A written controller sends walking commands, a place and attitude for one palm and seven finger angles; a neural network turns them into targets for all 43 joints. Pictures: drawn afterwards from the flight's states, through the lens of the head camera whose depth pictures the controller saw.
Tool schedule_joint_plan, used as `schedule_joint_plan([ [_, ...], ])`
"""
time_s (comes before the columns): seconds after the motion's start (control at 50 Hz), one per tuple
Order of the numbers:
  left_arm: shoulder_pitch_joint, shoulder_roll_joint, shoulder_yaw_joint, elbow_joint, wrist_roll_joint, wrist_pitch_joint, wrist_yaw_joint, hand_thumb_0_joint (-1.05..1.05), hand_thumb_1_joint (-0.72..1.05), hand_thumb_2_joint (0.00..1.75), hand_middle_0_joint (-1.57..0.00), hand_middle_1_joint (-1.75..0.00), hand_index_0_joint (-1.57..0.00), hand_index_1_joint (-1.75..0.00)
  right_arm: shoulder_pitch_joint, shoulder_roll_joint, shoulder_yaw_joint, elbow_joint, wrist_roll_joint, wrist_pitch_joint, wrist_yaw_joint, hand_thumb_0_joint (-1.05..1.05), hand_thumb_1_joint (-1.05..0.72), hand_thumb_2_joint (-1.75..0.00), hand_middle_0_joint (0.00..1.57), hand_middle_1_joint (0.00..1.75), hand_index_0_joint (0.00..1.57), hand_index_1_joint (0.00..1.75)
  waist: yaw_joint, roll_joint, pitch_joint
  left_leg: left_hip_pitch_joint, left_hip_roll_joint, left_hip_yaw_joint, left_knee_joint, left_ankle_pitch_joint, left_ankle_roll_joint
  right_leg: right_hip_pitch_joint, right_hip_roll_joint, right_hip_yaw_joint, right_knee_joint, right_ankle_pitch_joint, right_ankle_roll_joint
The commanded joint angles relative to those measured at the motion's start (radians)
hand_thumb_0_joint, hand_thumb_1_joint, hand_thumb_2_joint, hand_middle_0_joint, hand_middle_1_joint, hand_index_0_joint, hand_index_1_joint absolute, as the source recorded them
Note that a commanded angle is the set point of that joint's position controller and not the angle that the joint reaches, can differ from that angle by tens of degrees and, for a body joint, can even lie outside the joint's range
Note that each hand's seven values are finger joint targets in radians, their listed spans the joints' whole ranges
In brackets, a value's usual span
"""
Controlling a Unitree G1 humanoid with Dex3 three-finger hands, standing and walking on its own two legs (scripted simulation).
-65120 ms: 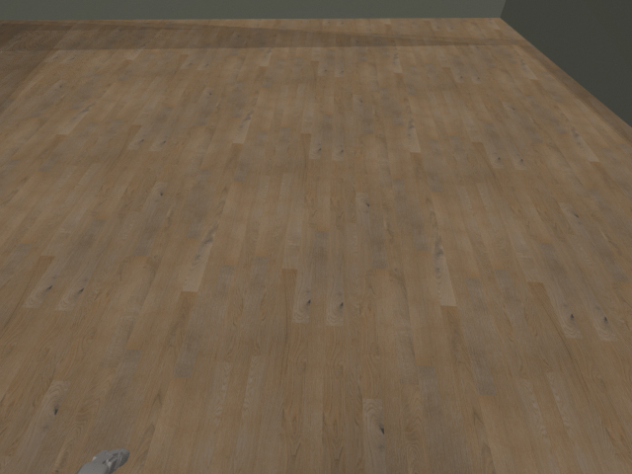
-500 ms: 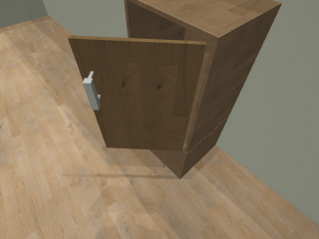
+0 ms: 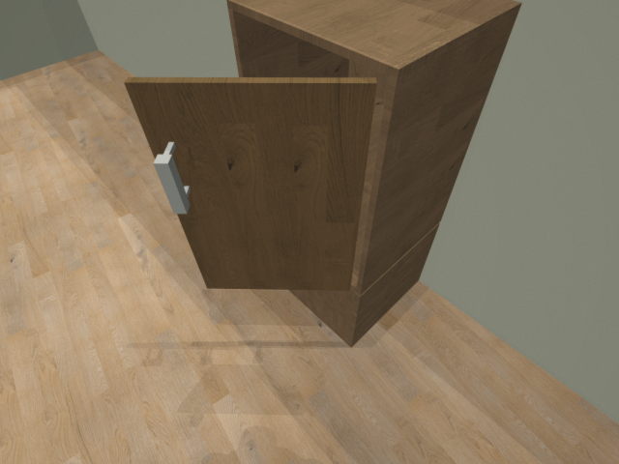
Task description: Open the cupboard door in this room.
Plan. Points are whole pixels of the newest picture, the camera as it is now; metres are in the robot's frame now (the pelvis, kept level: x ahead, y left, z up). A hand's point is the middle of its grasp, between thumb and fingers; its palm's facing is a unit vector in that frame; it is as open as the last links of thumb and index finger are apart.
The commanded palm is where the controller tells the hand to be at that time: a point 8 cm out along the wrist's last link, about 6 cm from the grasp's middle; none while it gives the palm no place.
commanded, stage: shuffle to correct the standing spot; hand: left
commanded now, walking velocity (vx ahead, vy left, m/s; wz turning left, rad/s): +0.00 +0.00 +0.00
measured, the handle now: (176, 177) +0.57 +0.28 +0.02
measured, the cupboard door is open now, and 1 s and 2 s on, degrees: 45 45 45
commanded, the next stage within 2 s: come to a stop and stand still in 0.32 s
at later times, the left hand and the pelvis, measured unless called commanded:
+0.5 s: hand out of the picture +0.05 +0.21 -0.18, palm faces +0.03 -0.97 -0.23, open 7.4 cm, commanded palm none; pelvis +0.04 +0.03 -0.01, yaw -1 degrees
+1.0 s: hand out of the picture +0.07 +0.21 -0.17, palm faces +0.01 -0.97 -0.25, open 7.4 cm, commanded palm none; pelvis +0.01 +0.02 -0.01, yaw +0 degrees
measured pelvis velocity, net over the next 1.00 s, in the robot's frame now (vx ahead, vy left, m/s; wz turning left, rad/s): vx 0.01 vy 0.02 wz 0.00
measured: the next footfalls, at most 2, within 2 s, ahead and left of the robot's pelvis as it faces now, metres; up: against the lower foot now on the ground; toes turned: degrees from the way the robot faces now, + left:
right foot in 1.52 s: -0.02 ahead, -0.07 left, +0.00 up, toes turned +1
left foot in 1.72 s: -0.09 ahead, +0.14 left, +0.00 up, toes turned +3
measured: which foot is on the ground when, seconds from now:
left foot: down 0.00-1.00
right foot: down 0.00-1.00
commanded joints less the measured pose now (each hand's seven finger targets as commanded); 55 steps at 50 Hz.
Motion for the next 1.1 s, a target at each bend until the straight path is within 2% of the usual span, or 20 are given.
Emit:
schedule_joint_plan([
  [0.0, 0.051, 0.12, 0.025, -0.033, -0.003, -0.015, 0.006, 0.0, 0.9, 0.9, -0.2, -0.3, -0.2, -0.3, 0.045, -0.086, -0.018, -0.017, 0.0, -0.02, -0.009, 0.0, -0.9, -0.9, 0.2, 0.3, 0.2, 0.3, 0.007, -0.012, 0.023, -0.078, 0.066, -0.057, -0.083, 0.111, 0.041, 0.019, -0.085, 0.092, -0.101, 0.106, -0.034],
  [0.22, 0.07, 0.177, 0.073, -0.065, 0.012, -0.005, 0.01, 0.0, 0.9, 0.9, -0.2, -0.3, -0.2, -0.3, 0.081, -0.058, -0.032, -0.032, -0.007, 0.009, 0.004, 0.0, -0.9, -0.9, 0.2, 0.3, 0.2, 0.3, 0.017, -0.165, 0.083, -0.161, 0.012, 0.021, 0.112, -0.082, 0.026, -0.058, -0.241, 0.275, -0.235, -0.171, -0.129],
  [0.3, 0.03, 0.151, 0.082, -0.096, 0.011, 0.005, 0.008, 0.0, 0.9, 0.9, -0.2, -0.3, -0.2, -0.3, 0.153, -0.07, -0.033, -0.018, -0.008, -0.004, 0.005, 0.0, -0.9, -0.9, 0.2, 0.3, 0.2, 0.3, -0.007, 0.001, 0.056, -0.059, 0.041, -0.013, -0.025, 0.042, 0.04, -0.104, -0.137, 0.123, -0.042, -0.094, -0.084],
  [0.34, 0.007, 0.094, 0.07, -0.116, 0.014, 0.011, 0.004, 0.0, 0.9, 0.9, -0.2, -0.3, -0.2, -0.3, 0.169, -0.129, -0.044, -0.025, -0.013, -0.009, -0.002, 0.0, -0.9, -0.9, 0.2, 0.3, 0.2, 0.3, -0.008, 0.215, 0.04, -0.032, 0.168, -0.151, -0.104, 0.212, 0.119, -0.145, -0.016, -0.048, 0.16, -0.138, -0.033],
  [0.4, -0.019, 0.066, 0.059, -0.133, 0.013, 0.008, 0.003, 0.0, 0.9, 0.9, -0.2, -0.3, -0.2, -0.3, 0.155, -0.127, -0.043, -0.048, -0.014, -0.01, -0.013, 0.0, -0.9, -0.9, 0.2, 0.3, 0.2, 0.3, -0.003, 0.197, 0.043, 0.036, 0.209, -0.183, -0.076, 0.52, 0.201, -0.225, -0.008, -0.057, 0.265, -0.297, -0.03],
  [0.44, 0.014, 0.049, 0.06, -0.114, 0.007, -0.001, -0.001, 0.0, 0.9, 0.9, -0.2, -0.3, -0.2, -0.3, 0.113, -0.124, -0.04, -0.065, -0.013, -0.015, -0.018, 0.0, -0.9, -0.9, 0.2, 0.3, 0.2, 0.3, 0.024, 0.108, 0.019, 0.011, 0.179, -0.136, -0.009, 0.659, 0.17, -0.107, -0.018, -0.054, 0.125, -0.136, -0.03],
  [0.48, 0.121, 0.086, 0.067, -0.07, 0.005, -0.018, 0.006, 0.0, 0.9, 0.9, -0.2, -0.3, -0.2, -0.3, 0.077, -0.104, -0.039, -0.079, 0.003, -0.026, -0.025, 0.0, -0.9, -0.9, 0.2, 0.3, 0.2, 0.3, 0.06, -0.034, -0.07, -0.08, 0.097, -0.046, 0.122, 0.66, 0.088, 0.13, -0.092, 0.058, 0.028, 0.36, -0.051],
  [0.52, 0.18, 0.158, 0.068, -0.038, -0.001, -0.025, 0.016, 0.0, 0.9, 0.9, -0.2, -0.3, -0.2, -0.3, 0.073, -0.065, -0.039, -0.085, 0.016, -0.026, -0.025, 0.0, -0.9, -0.9, 0.2, 0.3, 0.2, 0.3, 0.049, -0.136, -0.11, -0.197, 0.011, -0.001, 0.195, 0.146, 0.021, 0.249, -0.292, 0.181, 0.03, 0.861, -0.159],
  [0.54, 0.157, 0.154, 0.065, -0.035, 0.0, -0.022, 0.019, 0.0, 0.9, 0.9, -0.2, -0.3, -0.2, -0.3, 0.057, -0.044, -0.041, -0.081, 0.016, -0.016, -0.025, 0.0, -0.9, -0.9, 0.2, 0.3, 0.2, 0.3, 0.039, -0.223, -0.074, -0.212, 0.002, 0.003, 0.197, -0.101, 0.012, 0.227, -0.299, 0.168, 0.017, 0.944, -0.183],
  [0.56, 0.105, 0.142, 0.062, -0.044, 0.005, -0.015, 0.023, 0.0, 0.9, 0.9, -0.2, -0.3, -0.2, -0.3, 0.066, -0.031, -0.044, -0.069, 0.016, -0.007, -0.025, 0.0, -0.9, -0.9, 0.2, 0.3, 0.2, 0.3, 0.018, -0.251, -0.052, -0.192, 0.02, -0.004, 0.145, -0.13, 0.014, 0.183, -0.286, 0.143, 0.03, 0.912, -0.177],
  [0.58, 0.051, 0.132, 0.055, -0.062, 0.008, -0.006, 0.025, 0.0, 0.9, 0.9, -0.2, -0.3, -0.2, -0.3, 0.081, -0.027, -0.042, -0.056, 0.015, -0.005, -0.021, 0.0, -0.9, -0.9, 0.2, 0.3, 0.2, 0.3, -0.003, -0.231, -0.028, -0.132, 0.03, -0.009, 0.033, -0.023, 0.017, 0.118, -0.241, 0.089, 0.058, 0.819, -0.133],
  [0.62, 0.016, 0.088, 0.047, -0.103, -0.003, 0.004, 0.024, 0.0, 0.9, 0.9, -0.2, -0.3, -0.2, -0.3, 0.108, -0.07, -0.047, -0.027, 0.002, -0.021, -0.024, 0.0, -0.9, -0.9, 0.2, 0.3, 0.2, 0.3, 0.0, -0.017, -0.041, 0.027, 0.118, -0.064, -0.02, 0.648, 0.046, 0.008, -0.105, 0.005, 0.113, 0.464, -0.027],
  [0.66, 0.009, 0.076, 0.049, -0.112, -0.003, 0.011, 0.032, 0.0, 0.9, 0.9, -0.2, -0.3, -0.2, -0.3, 0.098, -0.085, -0.05, -0.021, 0.001, -0.021, -0.034, 0.0, -0.9, -0.9, 0.2, 0.3, 0.2, 0.3, 0.005, 0.12, -0.033, 0.097, 0.169, -0.083, 0.0, 1.016, 0.084, -0.034, -0.058, -0.015, 0.11, 0.193, -0.003],
  [0.7, -0.007, 0.083, 0.055, -0.119, -0.004, 0.021, 0.032, 0.0, 0.9, 0.9, -0.2, -0.3, -0.2, -0.3, 0.096, -0.105, -0.056, -0.017, 0.001, -0.015, -0.038, 0.0, -0.9, -0.9, 0.2, 0.3, 0.2, 0.3, 0.0, 0.142, -0.022, 0.172, 0.198, -0.112, 0.003, 1.195, 0.111, -0.099, -0.034, -0.028, 0.121, -0.053, 0.002],
  [0.76, 0.01, 0.082, 0.059, -0.114, -0.001, 0.02, 0.025, 0.0, 0.9, 0.9, -0.2, -0.3, -0.2, -0.3, 0.045, -0.103, -0.06, -0.039, -0.002, -0.01, -0.038, 0.0, -0.9, -0.9, 0.2, 0.3, 0.2, 0.3, 0.017, 0.102, -0.016, 0.148, 0.182, -0.088, 0.019, 1.032, 0.115, -0.054, -0.042, -0.014, 0.021, 0.024, -0.005],
  [0.82, 0.054, 0.12, 0.062, -0.094, 0.001, 0.008, 0.025, 0.0, 0.9, 0.9, -0.2, -0.3, -0.2, -0.3, 0.024, -0.08, -0.059, -0.061, 0.002, -0.003, -0.036, 0.0, -0.9, -0.9, 0.2, 0.3, 0.2, 0.3, 0.018, -0.023, -0.071, -0.006, 0.095, -0.031, 0.044, 0.52, 0.051, 0.101, -0.141, 0.081, 0.014, 0.548, -0.043],
  [0.84, 0.096, 0.148, 0.061, -0.076, 0.006, -0.005, 0.056, 0.0, 0.9, 0.9, -0.2, -0.3, -0.2, -0.3, -0.046, -0.151, -0.075, -0.13, 0.022, -0.006, -0.018, 0.0, -0.9, -0.9, 0.2, 0.3, 0.2, 0.3, 0.018, -0.049, -0.072, -0.048, 0.109, 0.007, 0.194, 0.553, 0.02, 0.06, -0.148, 0.073, 0.013, 0.746, -0.012],
  [0.9, 0.071, 0.162, 0.058, -0.126, 0.007, -0.028, 0.046, 0.0, 0.9, 0.9, -0.2, -0.3, -0.2, -0.3, 0.002, -0.052, -0.061, -0.156, 0.012, -0.012, -0.007, 0.0, -0.9, -0.9, 0.2, 0.3, 0.2, 0.3, -0.003, -0.175, -0.211, -0.188, 0.007, 0.012, 0.103, 0.008, 0.022, 0.29, -0.242, 0.119, 0.116, 1.148, -0.095],
  [0.98, 0.015, 0.136, 0.036, -0.157, 0.001, -0.009, 0.033, 0.0, 0.9, 0.9, -0.2, -0.3, -0.2, -0.3, 0.007, -0.106, -0.064, -0.149, 0.004, -0.002, -0.01, 0.0, -0.9, -0.9, 0.2, 0.3, 0.2, 0.3, -0.014, -0.001, -0.123, -0.01, 0.091, -0.037, 0.046, 0.391, 0.047, 0.049, -0.121, 0.058, 0.047, 0.491, -0.033],
  [1.08, -0.004, 0.138, 0.025, -0.15, 0.005, 0.0, 0.017, 0.0, 0.9, 0.9, -0.2, -0.3, -0.2, -0.3, -0.037, -0.112, -0.051, -0.155, -0.002, 0.009, -0.001, 0.0, -0.9, -0.9, 0.2, 0.3, 0.2, 0.3, -0.012, -0.026, 0.074, -0.128, 0.072, -0.068, -0.051, 0.007, 0.052, -0.073, -0.099, 0.104, -0.133, -0.045, -0.037],
])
